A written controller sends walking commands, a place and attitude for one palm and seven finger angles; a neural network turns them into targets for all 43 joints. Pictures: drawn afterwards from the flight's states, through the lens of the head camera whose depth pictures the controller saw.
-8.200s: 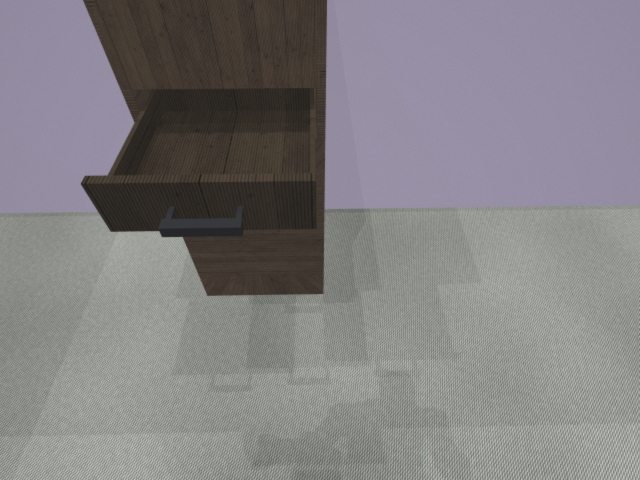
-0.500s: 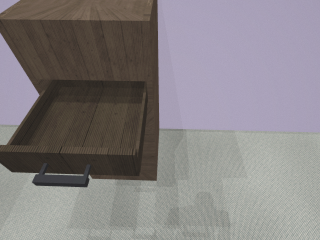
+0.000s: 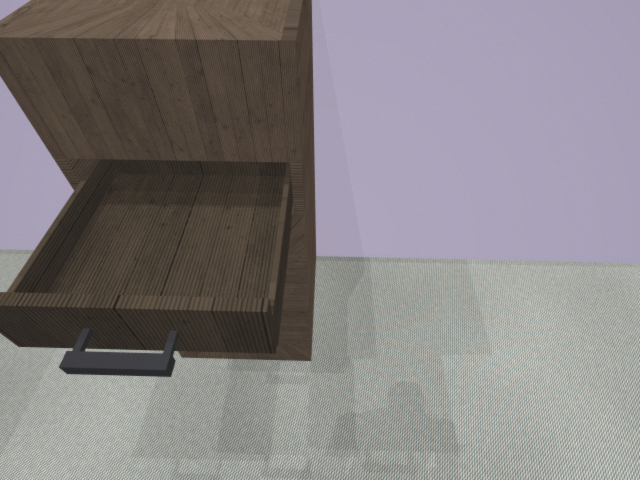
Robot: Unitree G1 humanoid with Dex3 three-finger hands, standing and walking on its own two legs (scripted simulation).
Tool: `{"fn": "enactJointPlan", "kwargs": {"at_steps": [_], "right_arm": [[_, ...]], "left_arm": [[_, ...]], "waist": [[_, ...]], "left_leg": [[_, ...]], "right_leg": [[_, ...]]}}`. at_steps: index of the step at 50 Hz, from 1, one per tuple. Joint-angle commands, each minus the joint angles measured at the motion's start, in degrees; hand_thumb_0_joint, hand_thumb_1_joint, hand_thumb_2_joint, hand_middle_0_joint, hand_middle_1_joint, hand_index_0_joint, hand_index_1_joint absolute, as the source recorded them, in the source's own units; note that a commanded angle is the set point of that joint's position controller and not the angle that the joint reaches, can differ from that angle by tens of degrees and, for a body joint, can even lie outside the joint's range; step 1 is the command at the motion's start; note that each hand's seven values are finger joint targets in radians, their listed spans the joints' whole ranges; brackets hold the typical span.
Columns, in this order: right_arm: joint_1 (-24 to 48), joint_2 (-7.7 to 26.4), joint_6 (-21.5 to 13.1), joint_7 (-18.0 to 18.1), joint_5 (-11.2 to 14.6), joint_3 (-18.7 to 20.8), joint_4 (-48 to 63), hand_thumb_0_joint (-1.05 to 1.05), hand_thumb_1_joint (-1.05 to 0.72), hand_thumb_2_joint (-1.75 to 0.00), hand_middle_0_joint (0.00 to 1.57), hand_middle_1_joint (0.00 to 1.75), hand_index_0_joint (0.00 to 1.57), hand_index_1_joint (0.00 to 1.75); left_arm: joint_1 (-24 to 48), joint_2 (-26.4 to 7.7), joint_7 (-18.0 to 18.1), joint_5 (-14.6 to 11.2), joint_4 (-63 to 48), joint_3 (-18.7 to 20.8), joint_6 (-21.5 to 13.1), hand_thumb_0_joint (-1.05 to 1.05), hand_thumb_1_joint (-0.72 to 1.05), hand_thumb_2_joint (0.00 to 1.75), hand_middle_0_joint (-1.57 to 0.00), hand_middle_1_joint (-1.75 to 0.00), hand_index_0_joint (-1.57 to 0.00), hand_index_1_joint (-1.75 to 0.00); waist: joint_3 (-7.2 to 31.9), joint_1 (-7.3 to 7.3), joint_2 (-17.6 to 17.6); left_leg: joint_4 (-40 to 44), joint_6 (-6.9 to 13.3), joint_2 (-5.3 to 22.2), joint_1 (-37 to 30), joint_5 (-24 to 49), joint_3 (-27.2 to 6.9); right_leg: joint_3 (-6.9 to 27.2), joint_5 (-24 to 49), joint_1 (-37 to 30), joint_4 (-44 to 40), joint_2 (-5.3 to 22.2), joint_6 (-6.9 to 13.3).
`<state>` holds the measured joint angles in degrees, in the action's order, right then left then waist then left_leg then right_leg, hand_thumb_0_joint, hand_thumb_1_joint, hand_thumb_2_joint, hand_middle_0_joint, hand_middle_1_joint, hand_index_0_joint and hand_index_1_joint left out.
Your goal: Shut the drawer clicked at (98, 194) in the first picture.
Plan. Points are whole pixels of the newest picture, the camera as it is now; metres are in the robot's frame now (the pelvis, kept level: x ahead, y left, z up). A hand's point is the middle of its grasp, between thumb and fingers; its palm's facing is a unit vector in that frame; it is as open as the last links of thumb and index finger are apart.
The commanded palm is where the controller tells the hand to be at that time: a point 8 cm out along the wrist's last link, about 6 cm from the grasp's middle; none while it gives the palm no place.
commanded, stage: look again from close up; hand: left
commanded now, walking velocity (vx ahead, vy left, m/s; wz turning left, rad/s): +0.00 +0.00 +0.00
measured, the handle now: (124, 349) +0.27 +0.28 -0.01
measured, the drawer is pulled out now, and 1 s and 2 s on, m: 0.30 0.30 0.30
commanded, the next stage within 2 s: shuffle to correct the standing spot in 0.14 s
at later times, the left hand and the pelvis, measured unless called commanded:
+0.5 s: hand out of the picture -0.02 +0.18 -0.18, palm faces +0.08 -0.97 -0.21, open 7.4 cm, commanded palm none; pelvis -0.01 +0.01 +0.00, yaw +0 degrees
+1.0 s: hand out of the picture -0.01 +0.22 -0.17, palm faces +0.03 -0.98 -0.21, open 7.3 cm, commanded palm none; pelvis -0.02 +0.05 +0.00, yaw +0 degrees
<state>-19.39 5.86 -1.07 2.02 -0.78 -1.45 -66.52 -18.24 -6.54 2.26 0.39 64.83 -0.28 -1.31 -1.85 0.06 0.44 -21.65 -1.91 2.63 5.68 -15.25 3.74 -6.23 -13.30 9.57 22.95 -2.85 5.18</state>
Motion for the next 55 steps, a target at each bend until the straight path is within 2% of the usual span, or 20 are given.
{"fn": "enactJointPlan", "kwargs": {"at_steps": [1, 15, 21, 25, 28, 30, 31, 33, 34, 37, 41, 43, 45, 47, 48, 51, 52, 53, 54, 55], "right_arm": [[-5.6, 4.3, -0.7, 0.4, 0.2, 0.9, 0.3, 0.0, -0.9, -0.9, 0.2, 0.3, 0.2, 0.3], [-4.9, 4.7, -0.3, 0.4, 0.3, 1.3, 1.1, 0.0, -0.9, -0.9, 0.2, 0.3, 0.2, 0.3], [-3.9, 5.9, 1.2, 0.1, 0.2, 2.6, 4.0, 0.0, -0.9, -0.9, 0.2, 0.3, 0.2, 0.3], [-2.7, 6.0, 2.1, -0.2, 0.0, 3.4, 5.7, 0.0, -0.9, -0.9, 0.2, 0.3, 0.2, 0.3], [-1.4, 6.3, 2.2, -0.6, -0.2, 4.0, 7.1, 0.0, -0.9, -0.9, 0.2, 0.3, 0.2, 0.3], [-3.2, 5.7, 2.0, -0.7, -0.1, 4.2, 6.9, 0.0, -0.9, -0.9, 0.2, 0.3, 0.2, 0.3], [-5.1, 5.3, 1.5, -0.8, -0.2, 4.0, 6.2, 0.0, -0.9, -0.9, 0.2, 0.3, 0.2, 0.3], [-4.5, 8.5, 0.8, -0.8, -0.8, 4.1, 6.1, 0.0, -0.9, -0.9, 0.2, 0.3, 0.2, 0.3], [-2.5, 9.1, 0.5, -0.6, -0.8, 4.0, 6.7, 0.0, -0.9, -0.9, 0.2, 0.3, 0.2, 0.3], [0.4, 9.3, -0.3, -0.3, -0.8, 3.4, 6.9, 0.0, -0.9, -0.9, 0.2, 0.3, 0.2, 0.3], [-0.7, 9.1, -0.6, 0.0, -0.9, 3.2, 5.1, 0.0, -0.9, -0.9, 0.2, 0.3, 0.2, 0.3], [-1.3, 9.1, -0.6, 0.2, -0.8, 3.2, 4.2, 0.0, -0.9, -0.9, 0.2, 0.3, 0.2, 0.3], [-1.1, 8.0, -0.7, 0.5, -0.3, 2.9, 3.3, 0.0, -0.9, -0.9, 0.2, 0.3, 0.2, 0.3], [-0.5, 6.7, -0.9, 0.4, 0.1, 2.5, 3.1, 0.0, -0.9, -0.9, 0.2, 0.3, 0.2, 0.3], [-0.3, 6.7, -0.7, 0.4, 0.1, 2.6, 2.7, 0.0, -0.9, -0.9, 0.2, 0.3, 0.2, 0.3], [-0.7, 5.8, -0.5, 0.3, 0.2, 2.3, 1.3, 0.0, -0.9, -0.9, 0.2, 0.3, 0.2, 0.3], [4.0, 9.5, -0.7, -0.3, 0.6, 3.0, 5.3, 0.0, -0.9, -0.9, 0.2, 0.3, 0.2, 0.3], [1.5, 5.8, -0.2, -0.7, 0.4, 2.4, 6.9, 0.0, -0.9, -0.9, 0.2, 0.3, 0.2, 0.3], [0.0, 5.1, 0.0, -0.8, 0.3, 2.4, 6.8, 0.0, -0.9, -0.9, 0.2, 0.3, 0.2, 0.3], [-1.3, 4.5, -0.2, -1.0, 0.0, 2.3, 6.8, 0.0, -0.9, -0.9, 0.2, 0.3, 0.2, 0.3]], "left_arm": [[-4.8, -4.9, 0.1, 0.0, -1.1, 0.7, -1.0, 0.0, 0.9, 0.9, -0.2, -0.3, -0.2, -0.3], [-4.9, -5.9, 0.4, 0.1, -1.7, 1.2, -1.0, 0.0, 0.9, 0.9, -0.2, -0.3, -0.2, -0.3], [-3.6, -8.7, 1.0, 0.4, -3.6, 2.9, -0.2, 0.0, 0.9, 0.9, -0.2, -0.3, -0.2, -0.3], [-3.2, -11.1, 1.3, 0.9, -4.5, 4.5, 0.4, 0.0, 0.9, 0.9, -0.2, -0.3, -0.2, -0.3], [-2.0, -12.5, 1.3, 1.2, -5.9, 5.5, 0.8, 0.0, 0.9, 0.9, -0.2, -0.3, -0.2, -0.3], [1.0, -12.4, 1.1, 1.3, -7.1, 5.6, 1.2, 0.0, 0.9, 0.9, -0.2, -0.3, -0.2, -0.3], [2.8, -11.3, 0.8, 1.1, -7.9, 5.1, 1.5, 0.0, 0.9, 0.9, -0.2, -0.3, -0.2, -0.3], [3.4, -6.4, 0.1, 0.9, -8.7, 3.8, 2.0, 0.0, 0.9, 0.9, -0.2, -0.3, -0.2, -0.3], [3.1, -5.1, 0.0, 1.1, -8.0, 3.2, 2.2, 0.0, 0.9, 0.9, -0.2, -0.3, -0.2, -0.3], [-0.1, -3.9, -0.9, 1.5, -6.1, 2.2, 2.0, 0.0, 0.9, 0.9, -0.2, -0.3, -0.2, -0.3], [0.6, -3.6, -1.3, 1.1, -5.3, 1.6, 1.4, 0.0, 0.9, 0.9, -0.2, -0.3, -0.2, -0.3], [0.1, -3.9, -1.2, 0.7, -5.0, 1.5, 1.1, 0.0, 0.9, 0.9, -0.2, -0.3, -0.2, -0.3], [-1.7, -4.8, -0.8, 0.4, -3.5, 1.6, 0.6, 0.0, 0.9, 0.9, -0.2, -0.3, -0.2, -0.3], [-3.2, -6.1, -0.6, 0.2, -2.1, 1.3, 0.1, 0.0, 0.9, 0.9, -0.2, -0.3, -0.2, -0.3], [-3.2, -6.1, -0.5, 0.1, -1.9, 1.3, -0.2, 0.0, 0.9, 0.9, -0.2, -0.3, -0.2, -0.3], [-3.1, -5.7, -0.2, 0.1, -1.9, 1.0, -0.5, 0.0, 0.9, 0.9, -0.2, -0.3, -0.2, -0.3], [-6.5, -8.2, 2.2, 1.2, -0.5, 1.4, -1.2, 0.0, 0.9, 0.9, -0.2, -0.3, -0.2, -0.3], [-4.1, -9.2, 2.0, 0.6, -3.3, 1.4, -1.8, 0.0, 0.9, 0.9, -0.2, -0.3, -0.2, -0.3], [-2.2, -8.7, 1.6, 0.6, -4.5, 1.1, -2.0, 0.0, 0.9, 0.9, -0.2, -0.3, -0.2, -0.3], [-1.8, -9.0, 1.3, 0.6, -5.0, 1.3, -2.3, 0.0, 0.9, 0.9, -0.2, -0.3, -0.2, -0.3]], "waist": [[-3.6, -0.33, -0.7], [-2.7, -0.56, 0.0], [-1.1, -0.95, -3.1], [-1.0, -1.51, -8.0], [-1.1, -1.71, -7.5], [-0.3, 0.0, -6.3], [0.1, 1.14, -4.2], [-1.5, 0.6, 7.8], [-3.4, 0.35, 9.5], [-3.4, -1.06, 5.2], [-4.0, 0.05, 3.9], [-2.9, 0.16, 3.5], [-1.7, -0.5, 0.3], [-0.5, -0.03, -1.8], [0.0, 0.08, -5.8], [-1.0, 0.25, -4.1], [-0.7, -1.48, -6.6], [3.6, 1.27, -5.0], [3.7, 2.12, -3.4], [6.4, 2.3, 0.7]], "left_leg": [[3.0, 2.9, 3.4, 4.1, 7.2, -3.6], [2.0, 2.6, 3.3, 4.4, 8.5, -3.1], [-2.7, 1.8, 1.7, 8.2, 4.3, -1.9], [-8.5, 1.3, 0.3, 12.6, -3.9, -1.3], [-11.7, 1.4, 0.3, 14.0, -6.6, -2.1], [-5.7, 1.5, 0.2, 7.4, -2.4, -1.5], [-2.0, 2.1, 0.2, 2.5, 0.5, -1.7], [6.6, 5.8, 9.3, 5.5, -3.1, -11.2], [11.6, 8.1, 12.0, 10.8, -9.8, -16.4], [13.6, 10.4, 12.5, 10.1, -11.2, -16.9], [10.5, 10.7, 12.1, 5.3, 0.0, -13.9], [6.8, 10.0, 11.3, 3.0, 8.8, -12.1], [1.2, 7.2, 8.2, 3.8, 18.0, -8.8], [-0.3, 4.3, 4.6, 3.8, 14.2, -4.7], [-1.0, 3.8, 4.1, 3.0, 12.3, -3.9], [-0.1, 3.2, 3.7, 2.1, 11.4, -2.9], [-12.5, 2.0, 5.0, 7.1, 13.0, -0.9], [-12.4, 2.3, 1.9, 9.0, -3.9, -1.8], [-12.2, 2.1, 1.4, 8.7, -4.9, -1.7], [-9.2, 2.1, 0.6, 6.2, -0.6, -1.3]], "right_leg": [[9.9, 10.0, -0.6, -5.1, 8.9, -2.2], [11.1, 15.5, -1.4, -3.7, 10.4, -1.6], [15.1, 16.8, -1.5, -2.0, 15.5, 1.1], [21.2, 15.0, -1.4, -3.9, 22.1, 5.5], [21.9, 13.3, 1.3, -3.2, 24.3, 7.0], [18.1, 10.6, 6.9, -0.4, 21.8, 5.0], [13.6, 3.8, 11.3, 1.6, 17.0, 2.5], [3.1, -9.4, 12.9, 9.3, 6.8, -3.0], [2.6, -11.4, 10.5, 14.0, 5.6, -3.6], [5.0, -11.9, 11.1, 21.4, 6.2, -3.2], [5.0, -12.6, 11.6, 16.4, 6.1, -3.9], [5.0, -9.8, 9.1, 9.3, 5.9, -4.2], [7.2, 2.4, 2.8, -1.0, 6.5, -4.1], [10.1, 12.4, 0.8, -0.6, 9.0, -2.7], [10.4, 15.0, 0.8, -0.7, 8.9, -2.4], [10.7, 17.2, 1.0, -1.4, 9.0, -2.2], [12.9, 37.1, 1.0, -1.6, 11.8, -5.3], [15.2, 28.3, -1.6, -2.0, 14.2, -3.0], [14.7, 18.4, 0.6, -2.6, 13.6, -0.6], [14.7, 21.4, -0.5, -0.4, 13.1, 0.5]]}}
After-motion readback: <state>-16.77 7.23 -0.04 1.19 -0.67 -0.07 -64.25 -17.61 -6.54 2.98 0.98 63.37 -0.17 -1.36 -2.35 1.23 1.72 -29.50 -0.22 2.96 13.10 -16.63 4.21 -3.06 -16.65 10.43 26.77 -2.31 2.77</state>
